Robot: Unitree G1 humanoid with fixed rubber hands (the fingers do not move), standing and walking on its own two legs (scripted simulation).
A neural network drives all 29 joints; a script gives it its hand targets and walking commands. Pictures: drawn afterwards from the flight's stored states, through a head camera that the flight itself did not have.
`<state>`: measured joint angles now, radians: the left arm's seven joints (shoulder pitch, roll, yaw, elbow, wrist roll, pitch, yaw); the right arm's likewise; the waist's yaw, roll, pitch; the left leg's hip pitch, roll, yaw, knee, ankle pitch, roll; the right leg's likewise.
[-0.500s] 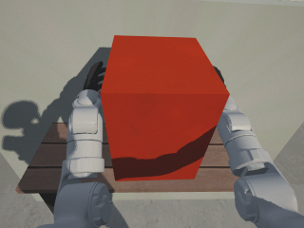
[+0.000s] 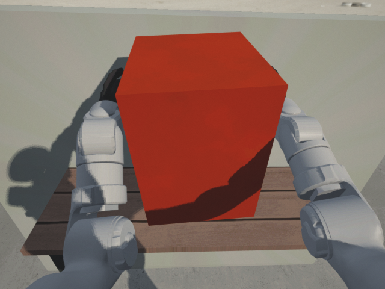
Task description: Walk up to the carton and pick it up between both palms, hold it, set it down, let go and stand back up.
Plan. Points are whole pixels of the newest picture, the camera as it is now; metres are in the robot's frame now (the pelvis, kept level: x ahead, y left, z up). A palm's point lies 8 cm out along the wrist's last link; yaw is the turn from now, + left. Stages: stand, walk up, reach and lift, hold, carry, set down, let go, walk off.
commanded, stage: reach and lift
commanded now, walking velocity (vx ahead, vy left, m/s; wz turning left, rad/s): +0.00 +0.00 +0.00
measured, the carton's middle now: (195, 126) +0.39 -0.01 +0.21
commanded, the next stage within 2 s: hold in 0.90 s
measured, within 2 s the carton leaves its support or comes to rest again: neither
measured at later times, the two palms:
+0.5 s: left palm (109, 96) +0.38 +0.16 +0.29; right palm (278, 86) +0.38 -0.16 +0.31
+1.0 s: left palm (105, 80) +0.38 +0.15 +0.32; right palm (284, 67) +0.38 -0.16 +0.34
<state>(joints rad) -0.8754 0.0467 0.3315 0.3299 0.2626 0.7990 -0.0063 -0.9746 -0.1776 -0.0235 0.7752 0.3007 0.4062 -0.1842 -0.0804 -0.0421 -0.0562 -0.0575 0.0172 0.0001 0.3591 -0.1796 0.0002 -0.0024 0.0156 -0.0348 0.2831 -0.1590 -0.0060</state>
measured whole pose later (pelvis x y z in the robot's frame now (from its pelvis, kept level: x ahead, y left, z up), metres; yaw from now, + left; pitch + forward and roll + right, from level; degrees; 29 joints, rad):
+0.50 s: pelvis +0.01 +0.00 +0.00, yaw +1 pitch -6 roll -1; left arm -0.95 0.09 0.35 0.41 0.21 0.86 -0.01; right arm -1.09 -0.23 0.04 0.83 0.40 0.53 -0.23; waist -0.09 -0.02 -0.12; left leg -0.09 0.02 -0.02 0.37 -0.19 0.00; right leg -0.01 0.02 -0.04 0.26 -0.15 -0.01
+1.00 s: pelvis +0.00 +0.00 +0.00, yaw +0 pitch -4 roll -2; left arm -1.08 0.12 0.36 0.56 0.20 0.89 0.00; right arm -1.24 -0.27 0.05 0.96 0.42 0.61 -0.23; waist -0.07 0.00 -0.18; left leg -0.13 0.02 -0.02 0.38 -0.18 0.00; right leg -0.06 0.03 -0.02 0.26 -0.14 -0.01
